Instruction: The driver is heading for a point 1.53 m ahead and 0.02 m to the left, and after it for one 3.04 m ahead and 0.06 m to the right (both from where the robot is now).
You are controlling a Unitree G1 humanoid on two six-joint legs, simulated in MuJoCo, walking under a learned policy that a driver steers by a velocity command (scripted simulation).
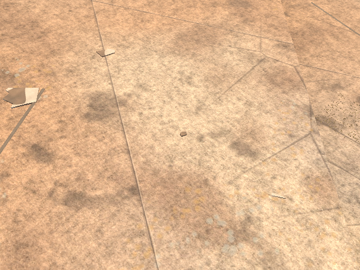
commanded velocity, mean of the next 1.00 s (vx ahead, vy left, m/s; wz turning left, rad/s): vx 0.00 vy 0.00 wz -0.17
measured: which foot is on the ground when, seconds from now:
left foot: down 0.00-0.04, up 0.06-0.46, down 0.48-1.00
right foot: up 0.00-0.02, down 0.04-1.00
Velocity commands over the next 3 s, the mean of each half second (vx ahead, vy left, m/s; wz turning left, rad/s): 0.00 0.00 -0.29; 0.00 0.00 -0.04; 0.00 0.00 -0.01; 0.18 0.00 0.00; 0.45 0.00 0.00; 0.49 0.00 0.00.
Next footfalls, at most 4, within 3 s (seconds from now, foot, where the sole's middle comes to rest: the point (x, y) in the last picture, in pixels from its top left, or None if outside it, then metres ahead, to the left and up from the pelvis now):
0.04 right None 0.03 -0.10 -0.77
0.48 left None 0.06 0.09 -0.77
2.00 right None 0.13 -0.13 -0.77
2.48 left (193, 262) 0.49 -0.04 -0.77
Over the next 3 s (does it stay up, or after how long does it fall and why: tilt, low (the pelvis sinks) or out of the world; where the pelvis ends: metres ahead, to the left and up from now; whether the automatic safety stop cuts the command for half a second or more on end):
stays up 0.60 -0.12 -0.01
